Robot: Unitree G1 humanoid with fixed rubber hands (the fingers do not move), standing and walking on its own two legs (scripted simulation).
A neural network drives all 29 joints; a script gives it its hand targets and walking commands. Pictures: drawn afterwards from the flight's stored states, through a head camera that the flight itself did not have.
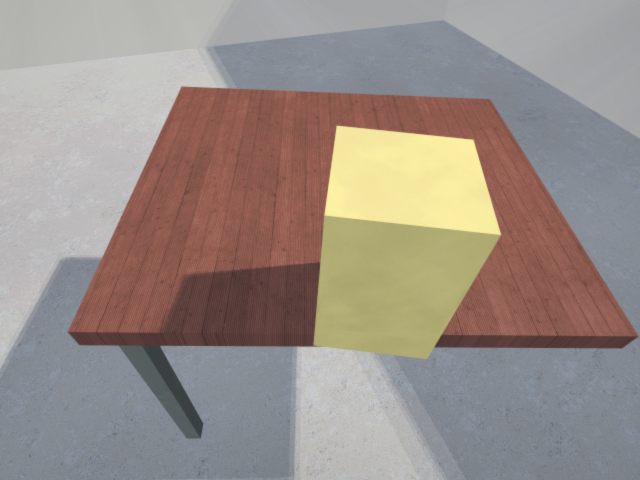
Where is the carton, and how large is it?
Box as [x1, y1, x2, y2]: [313, 126, 500, 358]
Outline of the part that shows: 337,126 324,215 313,344 427,358 500,235 473,140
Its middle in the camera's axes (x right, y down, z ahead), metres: +0.09 +0.02 +0.53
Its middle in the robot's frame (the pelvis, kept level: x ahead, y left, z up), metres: +0.41 -0.04 +0.07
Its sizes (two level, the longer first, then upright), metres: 0.172 0.163 0.277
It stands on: a table, 0.69 m high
